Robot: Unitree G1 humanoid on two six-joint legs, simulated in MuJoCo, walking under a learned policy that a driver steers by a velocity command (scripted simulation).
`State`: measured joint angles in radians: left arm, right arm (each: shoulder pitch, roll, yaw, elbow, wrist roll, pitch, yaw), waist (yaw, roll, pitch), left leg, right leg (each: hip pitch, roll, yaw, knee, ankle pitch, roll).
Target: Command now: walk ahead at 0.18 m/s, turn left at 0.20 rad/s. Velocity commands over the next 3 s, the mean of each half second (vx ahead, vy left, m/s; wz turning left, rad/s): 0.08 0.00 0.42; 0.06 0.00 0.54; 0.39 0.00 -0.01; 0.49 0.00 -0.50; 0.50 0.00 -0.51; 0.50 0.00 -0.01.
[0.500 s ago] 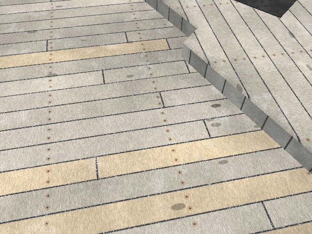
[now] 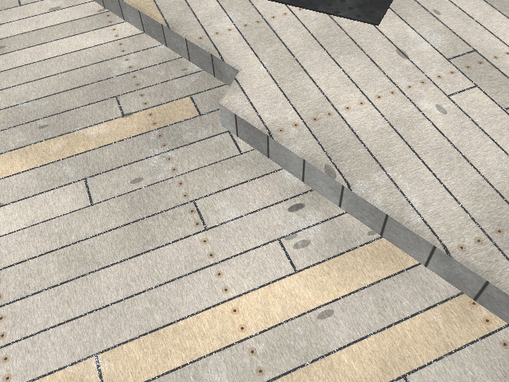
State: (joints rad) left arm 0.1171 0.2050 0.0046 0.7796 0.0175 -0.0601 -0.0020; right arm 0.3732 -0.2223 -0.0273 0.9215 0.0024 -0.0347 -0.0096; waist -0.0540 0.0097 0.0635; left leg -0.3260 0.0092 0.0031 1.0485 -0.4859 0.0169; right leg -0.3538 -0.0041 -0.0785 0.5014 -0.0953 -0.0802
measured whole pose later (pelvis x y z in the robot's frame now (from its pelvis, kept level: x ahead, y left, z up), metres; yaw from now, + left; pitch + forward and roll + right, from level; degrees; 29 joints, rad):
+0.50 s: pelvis +0.03 +0.03 +0.00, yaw +16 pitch +0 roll -1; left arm 0.20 0.27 0.06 0.83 0.02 0.04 0.03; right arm 0.22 -0.25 -0.07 0.78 -0.01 0.04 0.00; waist 0.00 -0.04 0.05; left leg -0.29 -0.04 0.01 0.52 -0.24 0.07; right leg -0.45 -0.02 -0.06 1.00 -0.46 0.02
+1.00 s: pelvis +0.05 +0.00 +0.01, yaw +33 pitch +1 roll +1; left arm 0.26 0.26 0.04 0.77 0.03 0.00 0.03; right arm 0.22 -0.31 -0.09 0.78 -0.04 0.04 0.03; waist 0.00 0.05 0.01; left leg -0.47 -0.14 -0.13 0.94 -0.34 0.03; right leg -0.18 0.02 0.01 0.39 -0.23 -0.04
